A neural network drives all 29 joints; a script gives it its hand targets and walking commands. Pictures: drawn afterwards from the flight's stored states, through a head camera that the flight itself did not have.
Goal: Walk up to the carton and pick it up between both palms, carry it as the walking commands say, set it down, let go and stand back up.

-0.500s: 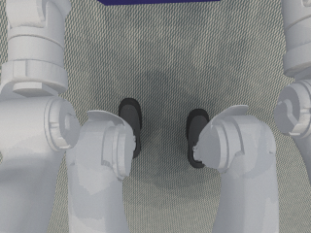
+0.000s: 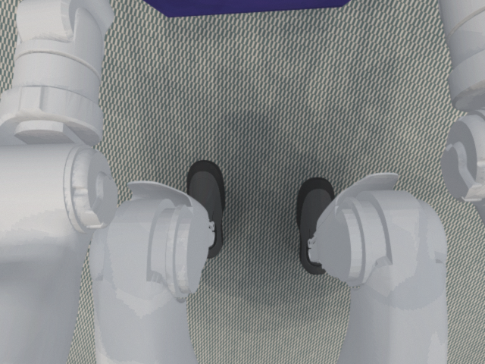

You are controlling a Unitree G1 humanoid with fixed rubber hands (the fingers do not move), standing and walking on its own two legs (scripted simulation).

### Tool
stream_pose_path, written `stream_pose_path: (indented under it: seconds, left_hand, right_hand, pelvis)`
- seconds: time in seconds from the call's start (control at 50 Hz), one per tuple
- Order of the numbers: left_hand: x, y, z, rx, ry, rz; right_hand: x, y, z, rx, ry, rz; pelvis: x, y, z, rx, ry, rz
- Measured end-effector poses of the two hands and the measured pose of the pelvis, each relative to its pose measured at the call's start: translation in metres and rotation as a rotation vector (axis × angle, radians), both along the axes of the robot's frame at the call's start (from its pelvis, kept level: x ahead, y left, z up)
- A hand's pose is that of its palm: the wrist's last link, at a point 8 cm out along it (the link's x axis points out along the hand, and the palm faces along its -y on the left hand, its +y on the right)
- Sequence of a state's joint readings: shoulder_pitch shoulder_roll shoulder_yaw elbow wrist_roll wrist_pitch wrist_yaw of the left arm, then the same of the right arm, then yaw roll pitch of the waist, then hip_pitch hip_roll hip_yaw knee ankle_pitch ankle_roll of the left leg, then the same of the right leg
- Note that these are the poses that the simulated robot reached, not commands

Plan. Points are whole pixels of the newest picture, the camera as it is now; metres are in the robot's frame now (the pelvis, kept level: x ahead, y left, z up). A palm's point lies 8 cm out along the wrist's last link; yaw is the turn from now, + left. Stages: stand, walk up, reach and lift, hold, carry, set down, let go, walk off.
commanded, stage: set down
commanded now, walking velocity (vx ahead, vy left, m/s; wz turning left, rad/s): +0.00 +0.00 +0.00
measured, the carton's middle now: out of the picture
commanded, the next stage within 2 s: none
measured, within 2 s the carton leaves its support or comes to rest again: rests again in 0.14 s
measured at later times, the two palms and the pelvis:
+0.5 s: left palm out of the picture +0.55 +0.20 -0.19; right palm out of the picture +0.58 -0.17 -0.18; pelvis +0.00 +0.00 +0.00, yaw +0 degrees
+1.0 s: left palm out of the picture +0.55 +0.20 -0.19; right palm out of the picture +0.58 -0.17 -0.18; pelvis +0.00 +0.00 -0.01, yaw +0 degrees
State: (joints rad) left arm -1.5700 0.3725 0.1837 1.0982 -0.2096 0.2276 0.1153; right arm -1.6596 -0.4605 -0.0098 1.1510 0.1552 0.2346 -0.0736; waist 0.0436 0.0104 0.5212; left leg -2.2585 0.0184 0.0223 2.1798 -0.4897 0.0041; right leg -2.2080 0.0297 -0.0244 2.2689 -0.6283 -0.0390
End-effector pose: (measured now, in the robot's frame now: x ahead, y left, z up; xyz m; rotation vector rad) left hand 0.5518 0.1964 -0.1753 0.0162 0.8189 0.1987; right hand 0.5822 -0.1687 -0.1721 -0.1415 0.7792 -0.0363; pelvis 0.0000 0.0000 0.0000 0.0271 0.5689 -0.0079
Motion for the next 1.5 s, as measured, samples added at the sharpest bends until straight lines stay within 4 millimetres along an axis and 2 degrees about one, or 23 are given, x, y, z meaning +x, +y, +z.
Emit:
stream_pose_path:
  seconds: [0.52, 1.5]
  left_hand:
    - [-0.006, 0.003, -0.013, 0.003, 0.026, 0.000]
    - [-0.001, 0.006, -0.015, -0.019, -0.011, 0.010]
  right_hand:
    - [0.002, 0.001, -0.009, 0.035, 0.015, 0.015]
    - [0.004, -0.002, -0.013, 0.056, -0.021, 0.033]
  pelvis:
    - [0.003, -0.003, -0.003, 0.009, 0.002, -0.004]
    - [0.007, -0.001, -0.008, 0.007, -0.004, -0.008]
